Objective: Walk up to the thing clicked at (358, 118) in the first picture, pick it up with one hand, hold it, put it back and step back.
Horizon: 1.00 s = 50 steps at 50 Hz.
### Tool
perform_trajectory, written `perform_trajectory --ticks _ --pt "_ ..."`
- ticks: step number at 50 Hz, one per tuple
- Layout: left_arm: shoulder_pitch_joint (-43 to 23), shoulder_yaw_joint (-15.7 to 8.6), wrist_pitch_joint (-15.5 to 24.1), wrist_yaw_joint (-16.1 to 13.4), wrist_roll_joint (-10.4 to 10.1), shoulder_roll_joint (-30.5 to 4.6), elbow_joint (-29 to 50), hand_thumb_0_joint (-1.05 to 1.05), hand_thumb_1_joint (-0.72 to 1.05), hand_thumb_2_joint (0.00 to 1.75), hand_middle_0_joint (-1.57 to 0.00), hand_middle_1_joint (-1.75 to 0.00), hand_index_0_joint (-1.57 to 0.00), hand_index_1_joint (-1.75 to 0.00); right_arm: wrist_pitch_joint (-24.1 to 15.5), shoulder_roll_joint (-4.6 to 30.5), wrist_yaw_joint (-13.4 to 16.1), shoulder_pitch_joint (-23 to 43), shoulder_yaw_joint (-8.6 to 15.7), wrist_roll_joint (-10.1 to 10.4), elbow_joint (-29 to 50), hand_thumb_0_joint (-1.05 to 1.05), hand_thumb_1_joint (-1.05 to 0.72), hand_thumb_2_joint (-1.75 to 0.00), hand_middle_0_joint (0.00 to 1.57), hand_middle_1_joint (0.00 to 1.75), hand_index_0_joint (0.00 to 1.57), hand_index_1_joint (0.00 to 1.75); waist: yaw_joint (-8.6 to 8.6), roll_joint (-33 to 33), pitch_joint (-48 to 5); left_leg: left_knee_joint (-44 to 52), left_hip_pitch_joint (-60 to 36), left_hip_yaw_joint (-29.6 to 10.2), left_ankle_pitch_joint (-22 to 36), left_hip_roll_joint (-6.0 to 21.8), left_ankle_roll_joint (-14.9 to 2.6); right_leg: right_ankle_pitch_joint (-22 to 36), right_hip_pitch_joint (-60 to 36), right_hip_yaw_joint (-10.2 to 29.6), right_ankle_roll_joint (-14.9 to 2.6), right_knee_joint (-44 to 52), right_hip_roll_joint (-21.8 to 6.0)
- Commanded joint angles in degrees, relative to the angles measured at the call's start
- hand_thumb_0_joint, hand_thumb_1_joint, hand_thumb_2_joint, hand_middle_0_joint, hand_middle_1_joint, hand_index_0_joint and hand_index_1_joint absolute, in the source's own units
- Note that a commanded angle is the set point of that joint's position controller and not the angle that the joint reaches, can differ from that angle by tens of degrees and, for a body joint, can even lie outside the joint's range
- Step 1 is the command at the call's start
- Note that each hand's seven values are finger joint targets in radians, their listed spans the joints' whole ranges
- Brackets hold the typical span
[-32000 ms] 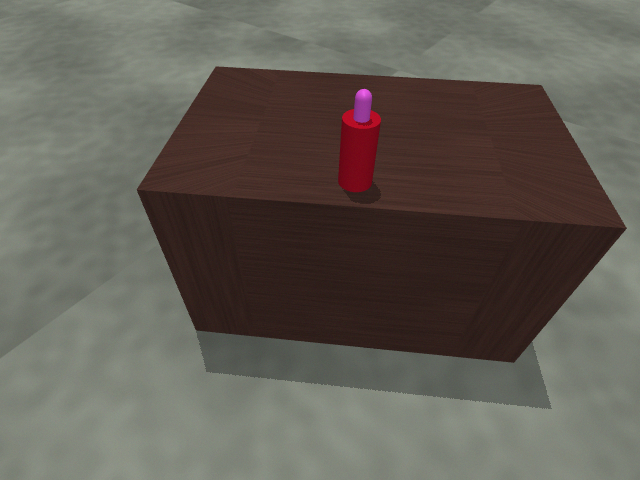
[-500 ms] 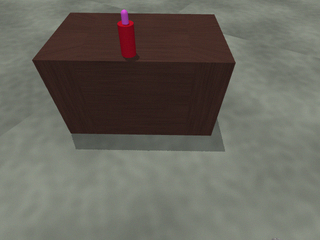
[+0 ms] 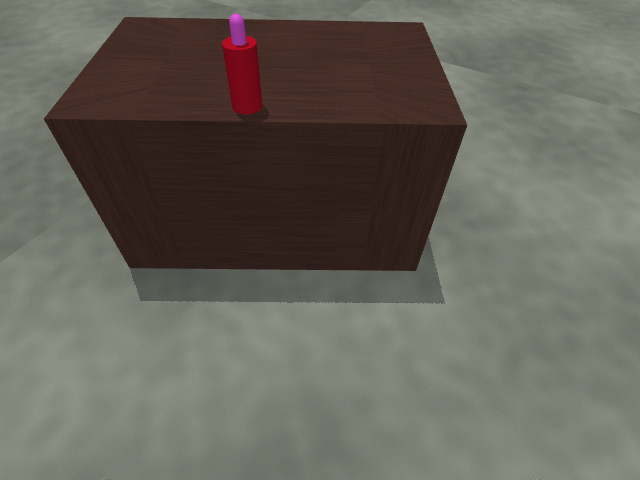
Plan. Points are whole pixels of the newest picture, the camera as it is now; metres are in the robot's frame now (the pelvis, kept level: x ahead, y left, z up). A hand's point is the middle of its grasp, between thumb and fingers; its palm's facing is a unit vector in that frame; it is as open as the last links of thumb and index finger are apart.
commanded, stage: step back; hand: left
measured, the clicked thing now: (242, 64) +1.05 +0.19 +0.00
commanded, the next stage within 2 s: stand in 0.18 s
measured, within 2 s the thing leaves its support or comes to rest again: neither
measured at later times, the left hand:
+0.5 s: hand out of the picture +0.08 +0.25 -0.14, palm faces -0.03 -0.94 -0.33, open 7.4 cm
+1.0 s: hand out of the picture +0.01 +0.25 -0.14, palm faces -0.04 -0.94 -0.33, open 7.4 cm
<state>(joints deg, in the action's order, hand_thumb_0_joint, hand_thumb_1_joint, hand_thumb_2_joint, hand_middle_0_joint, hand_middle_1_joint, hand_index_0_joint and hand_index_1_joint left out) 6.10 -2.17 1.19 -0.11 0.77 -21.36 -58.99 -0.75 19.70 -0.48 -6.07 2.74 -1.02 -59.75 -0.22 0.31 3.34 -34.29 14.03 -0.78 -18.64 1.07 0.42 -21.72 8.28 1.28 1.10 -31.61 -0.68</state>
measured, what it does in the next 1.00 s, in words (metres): stands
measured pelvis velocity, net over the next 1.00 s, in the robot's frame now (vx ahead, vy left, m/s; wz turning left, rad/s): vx -0.05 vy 0.00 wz -0.01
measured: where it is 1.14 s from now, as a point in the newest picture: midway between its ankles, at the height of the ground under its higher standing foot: outside the picture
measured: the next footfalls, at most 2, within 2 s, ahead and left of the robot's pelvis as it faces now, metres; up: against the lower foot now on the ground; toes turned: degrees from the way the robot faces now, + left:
none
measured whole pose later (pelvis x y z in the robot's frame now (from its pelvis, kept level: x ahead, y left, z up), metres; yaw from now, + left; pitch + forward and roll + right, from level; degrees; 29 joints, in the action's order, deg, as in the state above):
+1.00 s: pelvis -0.05 +0.00 +0.02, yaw +0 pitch -3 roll +0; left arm 8.5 -0.5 0.5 1.0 0.5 -20.2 -65.3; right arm -0.2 20.2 -1.2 -8.0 1.1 -0.7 -66.0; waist 0.8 -0.2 3.7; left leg -19.3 9.8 -0.2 -6.8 1.2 0.9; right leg -10.8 5.3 1.2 1.4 -18.9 -0.8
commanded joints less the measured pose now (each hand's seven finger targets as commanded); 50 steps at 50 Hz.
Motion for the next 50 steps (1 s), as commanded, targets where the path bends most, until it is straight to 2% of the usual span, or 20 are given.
perform_trajectory --ticks 1,3,4,5,7,8,9,10,11,14,15,17,23,28,31,32,35,39,44,50 --pt "1.6 -3.3 1.3 -1.3 0.3 -15.0 2.3 0.00 0.90 0.90 -0.20 -0.30 -0.20 -0.30 -1.1 10.8 0.9 4.2 2.3 -0.3 4.5 0.00 -0.90 -0.90 0.20 0.30 0.20 0.30 -1.70 3.2 -4.9 -2.9 5.2 0.3 16.2 1.8 -3.15 21.9 -5.9 8.9 -7.55 5.3 -8.9" --pt "0.0 -3.3 1.2 -1.4 0.3 -15.7 2.8 0.00 0.90 0.90 -0.20 -0.30 -0.20 -0.30 -1.0 10.1 0.9 4.7 2.2 -0.6 4.5 0.00 -0.90 -0.90 0.20 0.30 0.20 0.30 -1.25 3.9 -2.9 -1.9 5.0 1.2 11.7 1.2 -1.90 26.8 -3.7 10.3 -9.26 5.2 -11.8" --pt "-1.0 -3.2 1.2 -1.5 0.3 -15.4 3.3 0.00 0.90 0.90 -0.20 -0.30 -0.20 -0.30 -1.2 10.3 0.8 3.6 2.3 -0.6 4.1 0.00 -0.90 -0.90 0.20 0.30 0.20 0.30 -0.51 3.8 -3.5 -0.2 3.7 1.1 13.8 1.7 -2.24 28.7 -3.7 8.9 -8.68 4.1 -11.3" --pt "-1.8 -3.0 1.1 -1.5 0.2 -14.9 3.7 0.00 0.90 0.90 -0.20 -0.30 -0.20 -0.30 -1.3 10.8 0.8 2.6 2.5 -0.7 3.6 0.00 -0.90 -0.90 0.20 0.30 0.20 0.30 0.01 3.2 -4.4 1.5 0.5 0.1 19.1 2.4 -2.78 30.5 -2.4 6.8 -7.32 2.5 -9.9" --pt "-3.1 -2.6 1.0 -1.5 0.0 -13.2 4.5 0.00 0.90 0.90 -0.20 -0.30 -0.20 -0.30 -1.6 12.5 0.7 1.1 3.3 -0.6 2.9 0.00 -0.90 -0.90 0.20 0.30 0.20 0.30 0.73 0.7 -6.1 2.8 -7.2 -3.4 28.0 4.7 -5.18 28.4 2.8 1.6 -4.33 -2.2 -5.1" --pt "-4.5 -2.4 0.9 -1.5 -0.1 -12.1 4.8 0.00 0.90 0.90 -0.20 -0.30 -0.20 -0.30 -1.6 13.5 0.8 -0.7 3.5 -0.3 2.4 0.00 -0.90 -0.90 0.20 0.30 0.20 0.30 1.53 -2.2 -6.9 4.6 -10.9 -7.1 30.9 7.5 -7.06 24.3 6.2 -1.0 -3.18 -6.5 -2.5" --pt "-1.9 -1.2 0.3 -1.4 -1.3 -9.2 3.5 0.00 0.90 0.90 -0.20 -0.30 -0.20 -0.30 -1.8 14.9 1.2 0.7 2.8 0.1 2.9 0.00 -0.90 -0.90 0.20 0.30 0.20 0.30 0.87 -4.3 -7.5 6.6 -12.2 -12.4 42.3 12.1 -9.00 21.5 5.4 1.5 -1.42 -5.7 -2.3" --pt "-1.0 -1.0 0.1 -1.4 -1.4 -9.3 3.4 0.00 0.90 0.90 -0.20 -0.30 -0.20 -0.30 -1.8 15.4 1.3 2.5 2.9 0.1 3.3 0.00 -0.90 -0.90 0.20 0.30 0.20 0.30 0.08 -5.1 -7.7 7.4 -10.9 -12.6 44.3 13.4 -9.64 16.4 3.3 1.3 -1.05 -2.9 -2.3" --pt "-0.7 -1.0 0.2 -1.4 -1.4 -9.4 3.1 0.00 0.90 0.90 -0.20 -0.30 -0.20 -0.30 -1.7 15.1 1.5 4.0 2.8 0.2 3.5 0.00 -0.90 -0.90 0.20 0.30 0.20 0.30 -0.58 -5.5 -8.6 6.2 -11.0 -10.7 44.6 11.9 -7.81 18.7 1.5 2.1 -1.52 1.3 -3.0" --pt "-1.1 -1.1 0.3 -1.1 -0.8 -10.9 1.8 0.00 0.90 0.90 -0.20 -0.30 -0.20 -0.30 -1.0 12.6 1.8 5.0 1.8 0.9 3.1 0.00 -0.90 -0.90 0.20 0.30 0.20 0.30 -0.10 -4.2 -9.6 6.0 -10.0 -4.1 35.6 6.3 -3.08 31.1 -3.9 3.8 -2.77 5.6 -5.1" --pt "-1.0 -1.0 0.5 -1.1 -0.6 -10.9 1.6 0.00 0.90 0.90 -0.20 -0.30 -0.20 -0.30 -1.0 12.6 1.9 4.6 1.6 0.9 3.0 0.00 -0.90 -0.90 0.20 0.30 0.20 0.30 0.09 -3.9 -10.9 5.8 -10.7 -3.3 36.8 6.0 -2.69 35.9 -5.6 3.4 -2.77 5.5 -5.6" --pt "-1.5 -0.9 0.7 -1.3 -0.4 -11.1 1.3 0.00 0.90 0.90 -0.20 -0.30 -0.20 -0.30 -1.1 12.7 1.8 3.9 1.3 1.0 2.5 0.00 -0.90 -0.90 0.20 0.30 0.20 0.30 0.44 -2.9 -11.0 7.6 -10.9 -3.4 37.2 6.0 -2.56 37.3 -7.1 3.0 -2.40 6.2 -6.0" --pt "-3.1 -0.5 0.4 -1.1 -0.5 -11.1 -0.1 0.00 0.90 0.90 -0.20 -0.30 -0.20 -0.30 -0.8 11.9 1.4 5.5 0.7 1.1 1.4 0.00 -0.90 -0.90 0.20 0.30 0.20 0.30 0.53 -0.1 -9.3 11.8 -13.2 -3.4 30.3 6.3 -2.36 29.5 -5.4 2.7 -2.00 11.6 -6.2" --pt "-3.6 -0.3 0.5 -0.6 -0.3 -10.9 -1.2 0.00 0.90 0.90 -0.20 -0.30 -0.20 -0.30 -0.6 12.1 0.7 5.9 0.3 0.8 0.2 0.00 -0.90 -0.90 0.20 0.30 0.20 0.30 0.48 0.8 -2.2 16.8 -8.5 -4.1 13.6 5.3 -1.47 13.1 -1.1 4.1 -1.81 17.0 -6.1" --pt "-3.9 -0.3 0.5 -0.3 0.0 -11.0 -1.6 0.00 0.90 0.90 -0.20 -0.30 -0.20 -0.30 -0.7 12.0 0.3 5.4 0.3 0.5 -0.5 0.00 -0.90 -0.90 0.20 0.30 0.20 0.30 0.57 0.6 0.2 18.8 -6.2 -5.0 5.9 5.1 -1.10 5.6 1.1 4.5 -1.95 18.6 -6.1" --pt "-4.1 -0.4 0.5 -0.2 0.0 -11.0 -1.5 0.00 0.90 0.90 -0.20 -0.30 -0.20 -0.30 -0.8 12.4 0.3 5.0 0.4 0.4 -0.6 0.00 -0.90 -0.90 0.20 0.30 0.20 0.30 0.74 -0.2 -0.4 19.5 -6.3 -5.3 4.7 5.4 -1.16 5.5 0.6 4.3 -2.02 18.2 -5.9" --pt "-3.1 -0.5 0.7 0.0 0.0 -10.8 -1.9 0.00 0.90 0.90 -0.20 -0.30 -0.20 -0.30 -1.0 12.7 0.1 5.0 0.7 0.3 -1.1 0.00 -0.90 -0.90 0.20 0.30 0.20 0.30 0.27 -0.9 -1.1 20.1 -6.5 -5.9 2.8 5.7 -1.23 4.1 1.5 4.5 -2.09 18.5 -5.8" --pt "-2.8 -0.6 1.0 0.2 0.0 -11.2 -1.9 0.00 0.90 0.90 -0.20 -0.30 -0.20 -0.30 -1.3 12.1 0.0 4.1 0.5 0.2 -1.3 0.00 -0.90 -0.90 0.20 0.30 0.20 0.30 0.37 -0.5 -2.9 19.8 -7.6 -5.8 5.4 5.9 -1.39 7.0 0.8 4.6 -2.29 17.8 -6.0" --pt "-2.0 -0.4 1.1 0.2 -0.1 -11.2 -2.0 0.00 0.90 0.90 -0.20 -0.30 -0.20 -0.30 -1.2 12.3 0.1 2.6 0.4 0.3 -2.0 0.00 -0.90 -0.90 0.20 0.30 0.20 0.30 0.62 -0.4 -2.2 19.6 -6.8 -5.8 4.8 5.7 -1.29 4.8 2.0 5.2 -2.15 18.3 -6.0" --pt "-1.0 -0.2 1.1 0.2 -0.3 -11.4 -2.1 0.00 0.90 0.90 -0.20 -0.30 -0.20 -0.30 -1.2 12.6 0.2 1.3 0.2 0.4 -2.5 0.00 -0.90 -0.90 0.20 0.30 0.20 0.30 0.77 -0.3 -3.7 18.5 -7.8 -5.5 8.5 5.9 -1.53 9.0 1.0 5.4 -2.19 17.5 -6.4"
